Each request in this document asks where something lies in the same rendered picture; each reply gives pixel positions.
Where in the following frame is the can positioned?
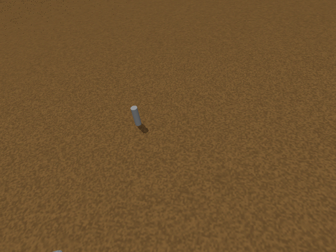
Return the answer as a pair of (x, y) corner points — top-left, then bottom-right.
(131, 106), (141, 126)

